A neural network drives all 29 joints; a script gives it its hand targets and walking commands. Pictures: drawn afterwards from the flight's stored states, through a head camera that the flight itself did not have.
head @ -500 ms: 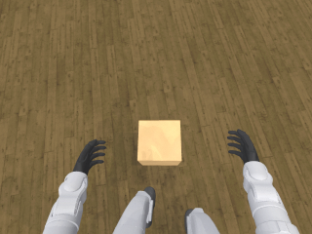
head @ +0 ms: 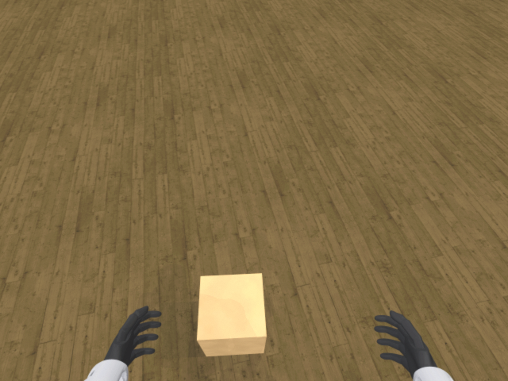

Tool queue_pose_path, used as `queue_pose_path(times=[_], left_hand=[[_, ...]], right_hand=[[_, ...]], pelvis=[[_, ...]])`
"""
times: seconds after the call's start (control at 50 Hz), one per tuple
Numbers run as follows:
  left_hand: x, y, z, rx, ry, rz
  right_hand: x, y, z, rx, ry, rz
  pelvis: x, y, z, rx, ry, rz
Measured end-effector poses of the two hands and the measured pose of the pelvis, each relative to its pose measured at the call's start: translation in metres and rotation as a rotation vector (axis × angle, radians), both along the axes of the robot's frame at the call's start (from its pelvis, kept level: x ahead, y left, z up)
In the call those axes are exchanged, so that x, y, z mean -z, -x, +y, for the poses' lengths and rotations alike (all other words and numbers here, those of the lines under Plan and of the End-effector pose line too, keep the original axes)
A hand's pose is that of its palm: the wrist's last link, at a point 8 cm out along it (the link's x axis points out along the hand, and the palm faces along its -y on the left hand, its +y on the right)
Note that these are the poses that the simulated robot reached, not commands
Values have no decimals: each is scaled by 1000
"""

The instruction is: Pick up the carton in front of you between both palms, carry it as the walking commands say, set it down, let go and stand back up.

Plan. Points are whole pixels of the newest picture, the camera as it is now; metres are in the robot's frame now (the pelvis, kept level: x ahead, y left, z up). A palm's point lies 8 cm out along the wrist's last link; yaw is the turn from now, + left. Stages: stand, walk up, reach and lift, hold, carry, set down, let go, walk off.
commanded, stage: let go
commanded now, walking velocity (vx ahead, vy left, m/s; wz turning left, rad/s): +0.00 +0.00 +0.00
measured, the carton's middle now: (233, 316) +0.39 +0.09 -0.65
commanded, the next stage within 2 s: stand in 0.30 s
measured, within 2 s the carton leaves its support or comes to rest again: neither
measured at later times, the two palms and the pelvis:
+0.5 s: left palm (80, 379) +0.14 +0.30 -0.10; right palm (436, 378) +0.14 -0.26 -0.08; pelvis +0.01 +0.02 -0.01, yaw +0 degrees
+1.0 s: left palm out of the picture +0.11 +0.32 -0.11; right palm out of the picture +0.12 -0.26 -0.09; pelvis +0.01 +0.03 +0.00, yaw -1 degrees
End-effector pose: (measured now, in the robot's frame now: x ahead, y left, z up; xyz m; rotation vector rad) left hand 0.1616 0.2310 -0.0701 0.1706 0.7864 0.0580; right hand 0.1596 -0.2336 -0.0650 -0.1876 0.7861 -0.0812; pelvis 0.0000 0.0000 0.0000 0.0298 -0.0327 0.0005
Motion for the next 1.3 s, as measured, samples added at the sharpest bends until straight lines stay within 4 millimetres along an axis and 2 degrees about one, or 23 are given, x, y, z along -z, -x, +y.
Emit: queue_pose_path(times=[0.12, 0.32, 0.46, 0.58, 0.92, 1.3], left_hand=[[0, -2, 0, 2, -6, 12], [-1, 5, 26, -63, -76, 35], [21, 21, 59, -63, -143, 76], [35, 32, 73, -51, -157, 144], [42, 42, 90, -46, -191, 227], [43, 70, 98, -56, -205, 291]], right_hand=[[-1, -2, 2, -2, -7, 4], [7, -6, 16, -8, 17, -1], [13, 11, -17, 23, 165, 90], [10, 23, -36, 66, 228, 136], [22, 35, -29, 89, 212, 213], [23, 57, -40, 103, 222, 265]], pelvis=[[0, -1, 0, 4, -2, -27], [4, -3, 10, -9, 8, -14], [8, -5, 17, -3, 27, 21], [7, -9, 23, 6, 31, 28], [4, -13, 31, 18, 31, 16], [1, -1, 31, 20, 33, -3]])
